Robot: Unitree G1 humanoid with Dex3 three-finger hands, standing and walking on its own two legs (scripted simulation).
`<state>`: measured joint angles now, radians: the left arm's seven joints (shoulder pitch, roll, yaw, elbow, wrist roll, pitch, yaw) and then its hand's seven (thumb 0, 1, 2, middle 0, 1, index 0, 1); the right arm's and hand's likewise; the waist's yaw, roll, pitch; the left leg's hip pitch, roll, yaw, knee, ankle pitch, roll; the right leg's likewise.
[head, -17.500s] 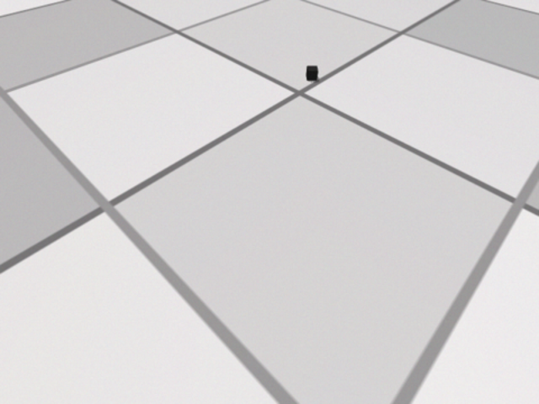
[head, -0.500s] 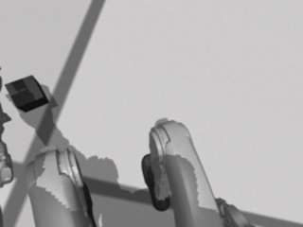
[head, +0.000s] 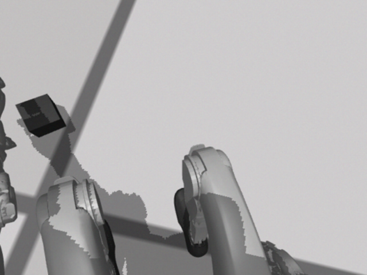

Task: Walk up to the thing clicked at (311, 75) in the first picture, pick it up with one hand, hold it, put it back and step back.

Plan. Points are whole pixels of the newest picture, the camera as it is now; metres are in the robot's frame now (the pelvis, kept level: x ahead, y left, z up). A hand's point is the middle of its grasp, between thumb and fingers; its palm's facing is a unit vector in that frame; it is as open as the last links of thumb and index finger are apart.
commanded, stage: rise first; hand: left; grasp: from above
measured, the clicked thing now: (42, 116) +0.51 +0.25 -0.29
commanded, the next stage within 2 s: approach in 0.26 s
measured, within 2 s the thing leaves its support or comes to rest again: neither
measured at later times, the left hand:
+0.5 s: hand out of the picture +0.46 +0.30 -0.16, palm faces -0.42 -0.13 -0.90, open 14.3 cm
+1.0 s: hand (21, 107) +0.49 +0.26 -0.18, palm faces -0.46 -0.16 -0.87, open 14.4 cm
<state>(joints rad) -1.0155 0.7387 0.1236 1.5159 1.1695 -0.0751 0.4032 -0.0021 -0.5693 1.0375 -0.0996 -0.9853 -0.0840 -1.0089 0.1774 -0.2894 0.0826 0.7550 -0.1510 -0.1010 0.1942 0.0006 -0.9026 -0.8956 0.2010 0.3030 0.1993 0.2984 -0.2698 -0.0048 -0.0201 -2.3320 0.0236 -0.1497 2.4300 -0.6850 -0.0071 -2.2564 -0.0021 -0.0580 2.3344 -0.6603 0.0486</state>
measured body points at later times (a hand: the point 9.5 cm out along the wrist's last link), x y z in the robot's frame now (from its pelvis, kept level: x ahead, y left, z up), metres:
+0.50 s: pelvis +0.00 +0.00 +0.00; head +0.24 +0.06 +0.38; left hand +0.48 +0.30 -0.11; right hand +0.03 -0.27 -0.10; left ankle +0.07 +0.13 -0.29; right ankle +0.11 -0.13 -0.29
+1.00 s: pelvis +0.00 +0.00 +0.00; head +0.26 +0.04 +0.36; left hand +0.51 +0.26 -0.13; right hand +0.00 -0.26 -0.10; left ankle +0.07 +0.13 -0.29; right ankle +0.11 -0.13 -0.29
